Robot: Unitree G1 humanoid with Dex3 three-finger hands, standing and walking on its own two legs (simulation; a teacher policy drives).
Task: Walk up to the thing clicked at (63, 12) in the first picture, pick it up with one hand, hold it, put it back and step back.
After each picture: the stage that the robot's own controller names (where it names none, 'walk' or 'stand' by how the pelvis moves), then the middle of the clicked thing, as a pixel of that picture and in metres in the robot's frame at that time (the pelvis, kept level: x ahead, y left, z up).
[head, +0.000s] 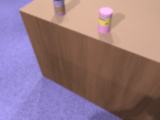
stand; (59, 4) +0.89 +0.17 +0.02
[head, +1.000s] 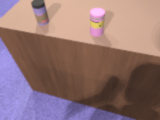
walk; (40, 12) +0.77 +0.22 +0.04
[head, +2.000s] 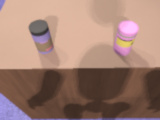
stand; (42, 37) +0.50 +0.17 +0.06
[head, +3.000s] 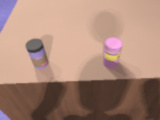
stand; (37, 54) +0.49 +0.22 +0.03
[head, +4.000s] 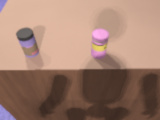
stand; (28, 43) +0.54 +0.27 +0.03
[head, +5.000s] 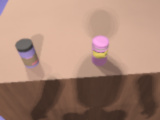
stand; (28, 53) +0.50 +0.26 +0.02
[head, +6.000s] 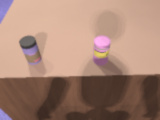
stand; (31, 50) +0.52 +0.26 +0.01
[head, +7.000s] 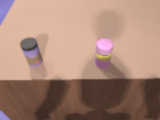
stand; (32, 52) +0.51 +0.25 +0.01
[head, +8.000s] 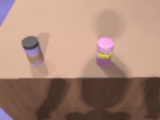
stand; (33, 51) +0.51 +0.25 +0.01
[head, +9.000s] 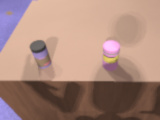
rise first; (41, 54) +0.50 +0.26 +0.02
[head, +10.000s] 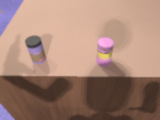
go down; (36, 50) +0.54 +0.24 +0.02
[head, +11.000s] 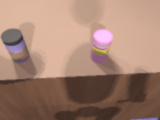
go down; (16, 46) +0.48 +0.24 +0.04
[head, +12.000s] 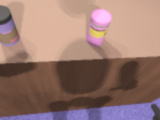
close in; (4, 27) +0.51 +0.24 +0.07
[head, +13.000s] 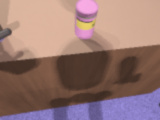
close; out of the picture +0.52 +0.26 +0.09
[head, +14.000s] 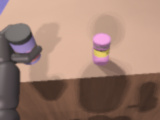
lift; (25, 45) +0.40 +0.19 +0.18
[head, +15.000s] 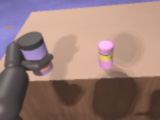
lift; (36, 54) +0.34 +0.17 +0.21
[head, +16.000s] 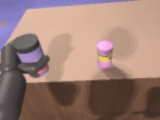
hold; (32, 56) +0.34 +0.17 +0.20
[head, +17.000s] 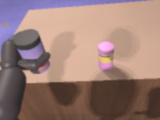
hold; (33, 52) +0.34 +0.17 +0.22
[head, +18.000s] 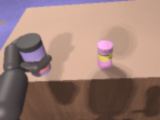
crouch; (35, 55) +0.34 +0.17 +0.20
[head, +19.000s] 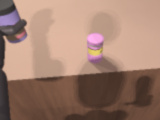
crouch; (10, 22) +0.46 +0.22 +0.22
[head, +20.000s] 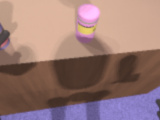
lower; out of the picture +0.50 +0.25 +0.07
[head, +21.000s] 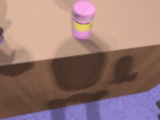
lower; out of the picture +0.51 +0.26 +0.09
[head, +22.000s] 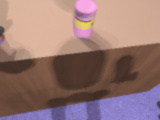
lower; out of the picture +0.51 +0.26 +0.09
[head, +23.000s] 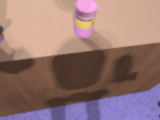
lower; out of the picture +0.51 +0.26 +0.09
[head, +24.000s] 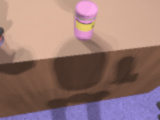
loosen; out of the picture +0.51 +0.26 +0.08
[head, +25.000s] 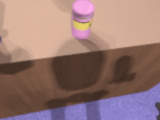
withdraw; out of the picture +0.51 +0.26 +0.08
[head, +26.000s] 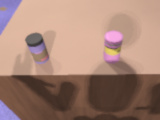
sink last; (38, 48) +0.50 +0.24 +0.06
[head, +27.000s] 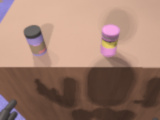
stand; (36, 41) +0.52 +0.25 +0.06
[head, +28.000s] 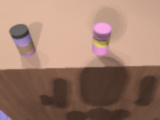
stand; (23, 41) +0.51 +0.26 +0.07
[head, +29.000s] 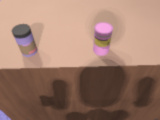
stand; (25, 40) +0.52 +0.25 +0.07
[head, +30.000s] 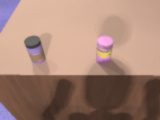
stand; (35, 50) +0.52 +0.25 +0.02
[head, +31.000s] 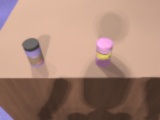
stand; (34, 53) +0.51 +0.25 +0.01
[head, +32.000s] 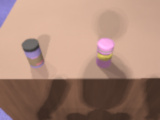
stand; (33, 53) +0.50 +0.24 +0.01
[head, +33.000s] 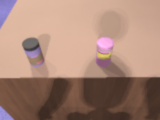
walk; (33, 52) +0.51 +0.25 +0.01
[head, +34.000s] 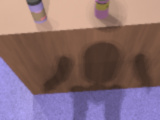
walk; (37, 9) +0.70 +0.26 +0.03
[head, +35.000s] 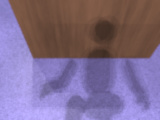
walk; out of the picture +1.06 +0.23 +0.04
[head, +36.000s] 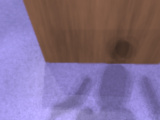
stand; out of the picture +1.14 +0.21 +0.04
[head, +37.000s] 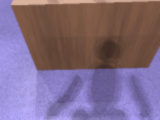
stand; out of the picture +1.11 +0.25 +0.02
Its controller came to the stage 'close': yes
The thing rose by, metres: 0.20
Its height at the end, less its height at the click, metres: +0.00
